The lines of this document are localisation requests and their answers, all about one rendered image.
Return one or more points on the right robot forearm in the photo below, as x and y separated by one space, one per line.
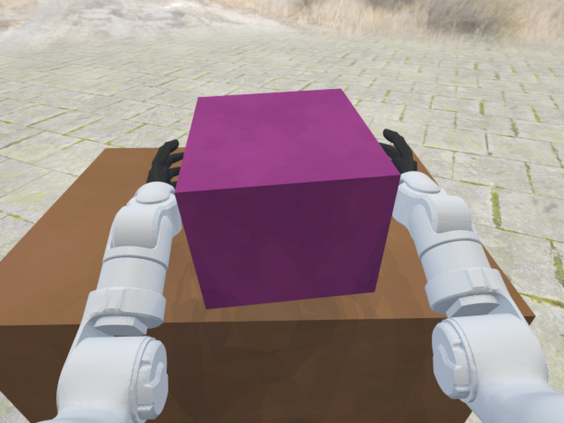
460 280

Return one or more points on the pedestal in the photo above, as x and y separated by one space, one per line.
357 358

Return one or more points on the robot right hand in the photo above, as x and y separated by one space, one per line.
401 156

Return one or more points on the robot left upper arm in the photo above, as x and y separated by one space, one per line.
114 380

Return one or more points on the robot left hand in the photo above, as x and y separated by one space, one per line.
161 171

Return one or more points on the carton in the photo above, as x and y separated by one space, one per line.
284 197

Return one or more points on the left robot forearm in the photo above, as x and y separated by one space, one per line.
129 296

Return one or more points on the robot right upper arm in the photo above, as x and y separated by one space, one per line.
493 364

